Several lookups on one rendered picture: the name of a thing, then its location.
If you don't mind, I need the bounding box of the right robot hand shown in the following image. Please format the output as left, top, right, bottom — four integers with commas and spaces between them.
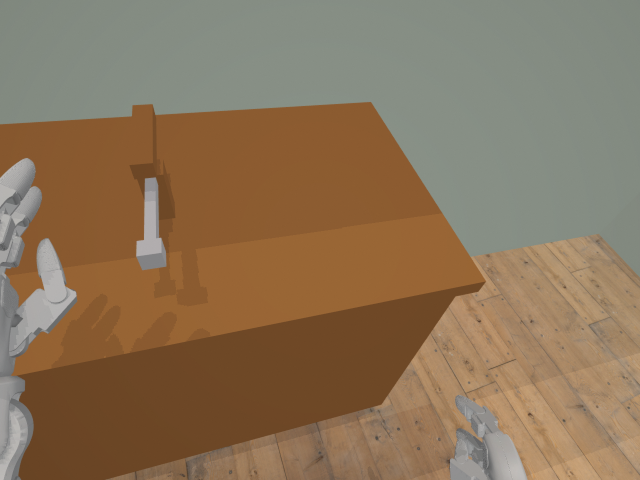
450, 395, 527, 480

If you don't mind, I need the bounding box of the left robot hand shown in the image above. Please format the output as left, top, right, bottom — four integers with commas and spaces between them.
0, 158, 77, 377

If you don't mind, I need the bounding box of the tap lever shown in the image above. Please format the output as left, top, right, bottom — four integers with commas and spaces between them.
136, 177, 166, 270

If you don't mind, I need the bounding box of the counter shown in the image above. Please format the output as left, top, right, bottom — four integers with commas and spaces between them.
0, 102, 486, 480

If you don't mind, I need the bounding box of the robot left forearm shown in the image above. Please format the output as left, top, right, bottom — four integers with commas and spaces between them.
0, 376, 34, 480

